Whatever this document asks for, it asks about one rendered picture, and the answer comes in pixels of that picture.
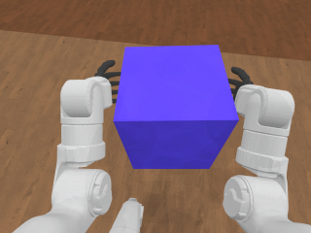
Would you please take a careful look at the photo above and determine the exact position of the carton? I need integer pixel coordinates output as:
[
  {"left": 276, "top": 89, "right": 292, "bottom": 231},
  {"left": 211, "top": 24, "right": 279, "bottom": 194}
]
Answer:
[{"left": 113, "top": 45, "right": 239, "bottom": 169}]

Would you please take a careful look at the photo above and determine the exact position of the robot right hand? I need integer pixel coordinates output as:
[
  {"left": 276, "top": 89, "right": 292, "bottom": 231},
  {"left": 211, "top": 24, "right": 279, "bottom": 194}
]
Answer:
[{"left": 227, "top": 66, "right": 254, "bottom": 103}]

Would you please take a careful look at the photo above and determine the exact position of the right robot upper arm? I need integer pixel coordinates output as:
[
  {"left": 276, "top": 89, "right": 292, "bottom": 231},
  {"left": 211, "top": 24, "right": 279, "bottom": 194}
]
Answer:
[{"left": 223, "top": 175, "right": 311, "bottom": 233}]

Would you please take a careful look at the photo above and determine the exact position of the right robot forearm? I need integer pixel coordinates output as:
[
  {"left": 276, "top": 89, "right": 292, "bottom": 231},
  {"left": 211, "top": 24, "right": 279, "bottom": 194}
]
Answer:
[{"left": 234, "top": 84, "right": 294, "bottom": 208}]

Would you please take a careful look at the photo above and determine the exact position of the left robot upper arm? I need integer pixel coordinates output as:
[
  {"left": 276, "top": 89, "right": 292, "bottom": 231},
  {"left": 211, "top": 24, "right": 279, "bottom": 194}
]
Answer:
[{"left": 13, "top": 168, "right": 113, "bottom": 233}]

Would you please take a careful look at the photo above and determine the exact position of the robot left thigh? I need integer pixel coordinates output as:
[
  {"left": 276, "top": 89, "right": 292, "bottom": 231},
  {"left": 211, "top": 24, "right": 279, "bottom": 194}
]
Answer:
[{"left": 109, "top": 200, "right": 144, "bottom": 233}]

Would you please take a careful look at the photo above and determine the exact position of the robot left hand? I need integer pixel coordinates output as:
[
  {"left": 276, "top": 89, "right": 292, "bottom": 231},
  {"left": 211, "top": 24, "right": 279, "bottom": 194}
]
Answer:
[{"left": 94, "top": 60, "right": 121, "bottom": 104}]

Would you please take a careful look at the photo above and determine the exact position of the left robot forearm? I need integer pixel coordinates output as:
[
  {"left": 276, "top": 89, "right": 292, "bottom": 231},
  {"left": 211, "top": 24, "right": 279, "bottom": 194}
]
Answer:
[{"left": 52, "top": 76, "right": 113, "bottom": 195}]

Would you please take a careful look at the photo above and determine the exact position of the left robot shin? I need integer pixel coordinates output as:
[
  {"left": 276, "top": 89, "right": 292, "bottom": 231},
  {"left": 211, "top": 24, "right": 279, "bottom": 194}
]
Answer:
[{"left": 123, "top": 198, "right": 138, "bottom": 204}]

